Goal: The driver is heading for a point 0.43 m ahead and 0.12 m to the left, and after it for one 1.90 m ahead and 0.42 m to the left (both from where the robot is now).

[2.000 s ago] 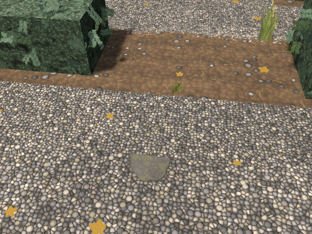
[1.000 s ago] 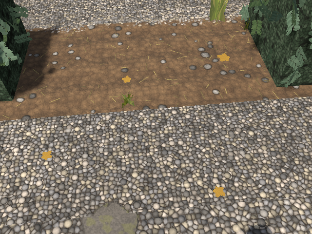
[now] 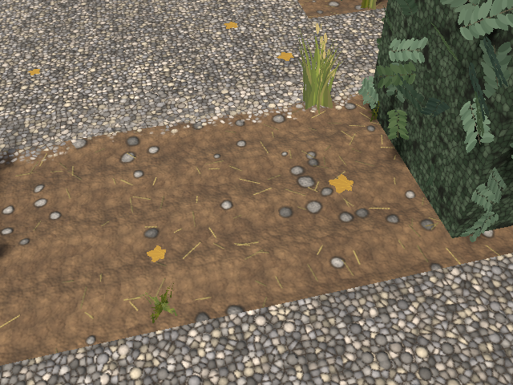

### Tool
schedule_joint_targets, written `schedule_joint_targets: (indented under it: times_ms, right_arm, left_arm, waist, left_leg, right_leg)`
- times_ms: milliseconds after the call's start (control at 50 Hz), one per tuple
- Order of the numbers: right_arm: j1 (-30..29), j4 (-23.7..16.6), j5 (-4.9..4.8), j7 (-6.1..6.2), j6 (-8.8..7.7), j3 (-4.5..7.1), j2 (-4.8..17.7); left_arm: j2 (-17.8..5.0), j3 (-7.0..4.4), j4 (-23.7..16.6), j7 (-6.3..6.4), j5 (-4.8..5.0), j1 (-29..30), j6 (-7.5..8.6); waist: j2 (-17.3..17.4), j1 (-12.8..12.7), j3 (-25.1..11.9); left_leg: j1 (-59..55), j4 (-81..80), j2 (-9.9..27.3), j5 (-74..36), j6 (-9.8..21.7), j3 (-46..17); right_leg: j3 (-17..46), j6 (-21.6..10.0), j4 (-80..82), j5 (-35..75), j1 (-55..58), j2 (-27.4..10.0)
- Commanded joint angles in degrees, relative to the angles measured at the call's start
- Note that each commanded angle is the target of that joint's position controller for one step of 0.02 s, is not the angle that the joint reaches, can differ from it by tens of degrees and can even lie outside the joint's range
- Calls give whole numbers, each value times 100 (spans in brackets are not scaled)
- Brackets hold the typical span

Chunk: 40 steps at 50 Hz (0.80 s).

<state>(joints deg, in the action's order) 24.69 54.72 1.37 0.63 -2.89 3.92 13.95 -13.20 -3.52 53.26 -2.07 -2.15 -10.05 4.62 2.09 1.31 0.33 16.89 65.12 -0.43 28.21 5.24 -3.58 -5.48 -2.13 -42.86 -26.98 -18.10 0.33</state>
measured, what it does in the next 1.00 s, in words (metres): goes down, turning left: left foot 0.18 m lower, then right foot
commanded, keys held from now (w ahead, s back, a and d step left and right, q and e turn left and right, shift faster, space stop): w+q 0.64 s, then w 0.36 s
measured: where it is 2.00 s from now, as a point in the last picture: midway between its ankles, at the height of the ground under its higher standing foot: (203, 262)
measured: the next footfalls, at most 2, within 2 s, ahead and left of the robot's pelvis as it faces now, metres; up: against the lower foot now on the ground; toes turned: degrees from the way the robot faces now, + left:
left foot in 0.40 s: +0.37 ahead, +0.07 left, -0.18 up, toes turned +16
right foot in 0.80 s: +0.66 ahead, -0.02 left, -0.18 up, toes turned +25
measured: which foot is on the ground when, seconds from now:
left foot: up 0.00-0.38, down 0.40-0.80, up 0.82-1.00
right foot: down 0.00-0.42, up 0.44-0.78, down 0.80-1.00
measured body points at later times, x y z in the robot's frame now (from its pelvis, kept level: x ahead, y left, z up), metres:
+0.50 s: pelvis +0.30 +0.02 -0.17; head +0.36 +0.04 +0.28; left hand +0.20 +0.25 -0.31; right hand +0.48 -0.18 -0.31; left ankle +0.33 +0.06 -0.89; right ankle +0.16 -0.13 -0.66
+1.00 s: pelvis +0.58 +0.03 -0.15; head +0.60 +0.02 +0.30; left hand +0.51 +0.29 -0.27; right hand +0.77 -0.17 -0.29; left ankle +0.52 +0.16 -0.81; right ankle +0.63 -0.03 -0.89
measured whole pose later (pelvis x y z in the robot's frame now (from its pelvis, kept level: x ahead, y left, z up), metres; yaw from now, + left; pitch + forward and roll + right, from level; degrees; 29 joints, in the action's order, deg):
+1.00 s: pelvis +0.58 +0.03 -0.15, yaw +27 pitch -1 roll +0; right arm 13.7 52.3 2.1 -1.7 -1.8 3.7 16.3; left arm -12.5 -2.9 52.8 -0.4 -1.1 -16.5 4.6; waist 2.6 -0.3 1.9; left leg 28.4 60.2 -0.7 16.3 3.4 -4.1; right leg -2.4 -3.4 -22.2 -10.6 -11.2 2.1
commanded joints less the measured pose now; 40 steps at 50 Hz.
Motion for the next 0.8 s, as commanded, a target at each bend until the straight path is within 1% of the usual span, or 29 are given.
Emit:
schedule_joint_targets:
  times_ms: [20,40,80,100,120,140,160,220,280,320,340,360,380,400,420,440,460,480,500,520,540,560,600,640,680,720,760,780,800]
  right_arm:
    - [-459,-533,52,40,28,124,527]
    - [-650,-562,45,-23,126,192,610]
    - [-900,-575,115,-179,342,205,537]
    - [-1242,-696,59,-226,374,220,514]
    - [-1559,-759,41,-268,353,201,416]
    - [-1766,-856,10,-355,348,151,272]
    - [-2075,-941,78,-416,330,120,181]
    - [-2077,-720,-35,-513,311,49,69]
    - [-2597,-793,31,-488,271,-12,169]
    - [-2936,-848,127,-470,256,-60,207]
    - [-2776,-744,168,-432,215,-63,261]
    - [-2283,-563,288,-368,179,-63,274]
    - [-1430,-277,340,-305,166,-15,390]
    - [-439,55,372,-251,145,89,549]
    - [257,303,332,-256,140,208,880]
    - [630,201,118,-286,118,339,1466]
    - [815,27,-51,-281,147,362,1442]
    - [628,-39,-98,-182,92,254,1238]
    - [2,-108,51,41,136,292,1328]
    - [-630,-337,-31,119,41,153,939]
    - [-958,-385,-75,110,-16,100,836]
    - [-1087,-396,-55,70,-71,86,841]
    - [-1153,-378,-74,23,-137,120,919]
    - [-1014,-346,-114,-63,-122,123,829]
    - [-688,-278,-169,-107,-57,126,799]
    - [-434,-196,-120,-107,2,130,827]
    - [-451,-179,-84,-79,-2,150,941]
    - [-463,-194,-68,-80,-55,125,862]
    - [-415,-374,-61,-90,-132,38,542]
  left_arm:
    - [-985,-249,265,52,110,-1363,108]
    - [-831,-192,145,71,82,-944,146]
    - [-794,-192,178,127,-35,-893,239]
    - [-650,-130,125,129,-35,-761,318]
    - [-467,-79,204,171,-18,-789,447]
    - [-474,-74,170,182,1,-798,511]
    - [-486,-71,305,224,16,-952,504]
    - [-284,22,345,318,-18,-1164,459]
    - [-303,77,330,280,-96,-1528,401]
    - [-385,83,438,358,-124,-1887,278]
    - [-387,100,462,434,-207,-2126,177]
    - [-446,98,542,490,-195,-2256,100]
    - [-535,88,602,529,-124,-2320,6]
    - [-653,30,581,506,9,-2192,-60]
    - [-485,10,495,417,61,-2021,-78]
    - [-386,36,62,401,241,-2089,-66]
    - [-713,56,-219,404,226,-1603,-40]
    - [-840,31,-441,364,36,-933,95]
    - [-613,82,-507,310,46,-928,144]
    - [-870,-2,-546,284,-86,-426,47]
    - [-747,-16,-604,242,-135,-399,-79]
    - [-578,35,-576,245,-101,-414,-171]
    - [-271,132,-772,216,3,-174,-168]
    - [-249,130,-776,189,71,-29,-126]
    - [-312,116,-862,180,84,353,-112]
    - [-355,99,-954,156,46,622,-86]
    - [-450,34,-775,147,5,93,-33]
    - [-687,-55,-562,178,-44,-574,21]
    - [-1170,-158,-486,241,-105,-1465,58]
  waist:
    - [-581,-367,538]
    - [-539,-196,828]
    - [-622,-124,882]
    - [-449,-44,951]
    - [-542,-78,912]
    - [-489,-88,998]
    - [-472,-160,906]
    - [-494,-192,604]
    - [-318,-434,894]
    - [-163,-666,1160]
    - [33,-694,1235]
    - [42,-512,1000]
    - [-210,-176,561]
    - [-15,374,98]
    - [545,606,-183]
    - [1276,440,-1101]
    - [371,922,-2005]
    - [-449,811,-1513]
    - [284,376,-1296]
    - [-702,34,-362]
    - [-759,-241,-82]
    - [-797,-397,61]
    - [-348,-409,-89]
    - [-20,-244,-274]
    - [50,-22,-286]
    - [-9,49,-67]
    - [-82,-294,-64]
    - [-367,-634,-300]
    - [-1024,-964,-980]
  left_leg:
    - [3008,1368,241,-208,85,-293]
    - [2808,1057,372,-526,-10,-327]
    - [2591,633,476,-1524,-85,-142]
    - [2556,70,380,-2333,-66,0]
    - [2587,-490,372,-2883,-54,-53]
    - [2103,-1304,181,-3625,-77,284]
    - [1869,-1885,114,-4543,-65,381]
    - [922,-2549,27,-6331,108,604]
    - [921,-3091,27,-6353,44,847]
    - [1265,-3730,75,-5792,-42,982]
    - [1337,-4256,131,-5524,-46,879]
    - [881,-4708,59,-5403,0,1033]
    - [84,-4831,34,-5165,148,1029]
    - [-1089,-5153,-31,-5181,390,969]
    - [-2753,-4681,508,-6374,855,434]
    - [-5633,-2072,1762,-8998,1441,-774]
    - [-6096,-2501,2198,-8135,1943,-1744]
    - [-5311,-3422,1975,-6050,1558,-1725]
    - [-4254,-4226,2415,-3303,1981,-2942]
    - [-2581,-4650,2160,-4079,1812,-2709]
    - [-1288,-4787,1907,-4590,1830,-2454]
    - [-417,-4876,1542,-5005,1711,-2048]
    - [250,-4875,939,-5503,1365,-1325]
    - [113,-4690,477,-5199,1010,-969]
    - [-390,-4569,477,-4768,809,-1051]
    - [-643,-4420,650,-4235,684,-1313]
    - [-596,-3854,616,-4222,526,-1345]
    - [-354,-2860,298,-4189,386,-1094]
    - [195,-1198,-131,-2858,202,-517]
  right_leg:
    - [3028,-1107,2343,2180,1540,-2336]
    - [2558,-1041,2322,2352,1003,-2172]
    - [1833,-976,2234,2028,625,-1902]
    - [1334,-755,2264,1586,381,-1512]
    - [1011,-462,2250,1081,498,-1335]
    - [642,-436,2422,718,-74,-1086]
    - [535,-422,2232,394,-12,-1037]
    - [32,-265,1602,89,-136,-926]
    - [-68,-302,945,-157,245,-975]
    - [-118,-339,218,361,973,-1002]
    - [-162,-330,-314,1002,1419,-1003]
    - [-238,-369,-1147,1833,1718,-889]
    - [-181,-413,-2265,2911,1751,-901]
    - [-356,-348,-3894,3448,1306,-756]
    - [-636,-241,-6348,-49,-576,-198]
    - [110,-136,-7094,-1980,-3438,-215]
    - [498,-46,-6988,-1481,-4204,-456]
    - [793,-178,-5706,-95,-4357,-604]
    - [810,26,-5310,373,-4379,-554]
    - [884,327,-4024,664,-3743,-797]
    - [972,549,-3071,618,-2680,-823]
    - [864,657,-2352,644,-1876,-835]
    - [727,574,-1032,1463,-826,-695]
    - [611,409,-228,2334,-308,-424]
    - [531,295,206,2640,-351,-278]
    - [545,183,637,2370,-294,-213]
    - [446,44,1183,2024,540,-11]
    - [743,-119,1436,1778,1363,-161]
    - [2215,-462,1777,1113,2349,-1404]
Keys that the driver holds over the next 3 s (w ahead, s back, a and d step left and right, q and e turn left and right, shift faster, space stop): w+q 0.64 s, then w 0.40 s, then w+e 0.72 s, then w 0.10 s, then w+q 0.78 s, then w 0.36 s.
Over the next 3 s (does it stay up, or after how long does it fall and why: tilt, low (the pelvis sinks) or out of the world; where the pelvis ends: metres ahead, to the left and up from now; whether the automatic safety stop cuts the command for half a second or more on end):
stays up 1.57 0.30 -0.17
